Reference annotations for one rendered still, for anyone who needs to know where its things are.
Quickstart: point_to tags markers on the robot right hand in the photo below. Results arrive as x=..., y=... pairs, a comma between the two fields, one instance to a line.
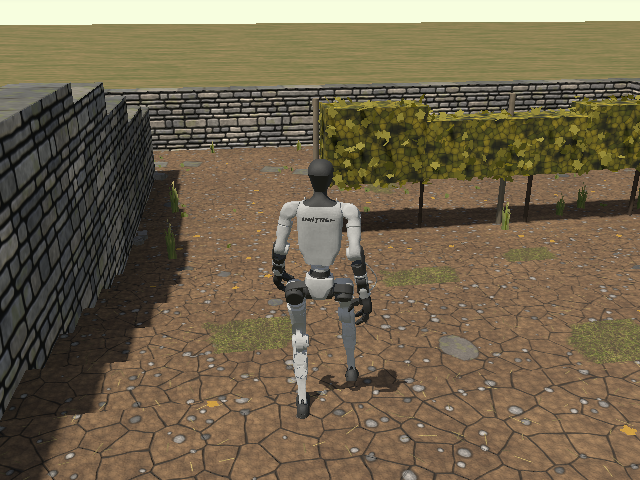
x=365, y=311

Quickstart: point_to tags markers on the robot left forearm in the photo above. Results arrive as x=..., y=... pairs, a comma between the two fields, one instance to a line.
x=278, y=262

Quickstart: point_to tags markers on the robot right forearm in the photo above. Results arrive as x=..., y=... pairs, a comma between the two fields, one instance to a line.
x=360, y=276

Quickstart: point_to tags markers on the right robot upper arm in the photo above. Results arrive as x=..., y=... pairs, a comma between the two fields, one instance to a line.
x=352, y=214

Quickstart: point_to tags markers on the right robot shin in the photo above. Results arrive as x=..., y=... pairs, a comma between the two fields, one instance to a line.
x=349, y=339

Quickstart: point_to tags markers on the robot left hand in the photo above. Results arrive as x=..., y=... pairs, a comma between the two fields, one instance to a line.
x=277, y=280

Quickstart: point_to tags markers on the left robot upper arm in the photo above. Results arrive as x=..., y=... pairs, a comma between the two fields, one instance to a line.
x=288, y=211

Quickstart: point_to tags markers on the left robot foot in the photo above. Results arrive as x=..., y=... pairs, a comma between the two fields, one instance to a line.
x=303, y=409

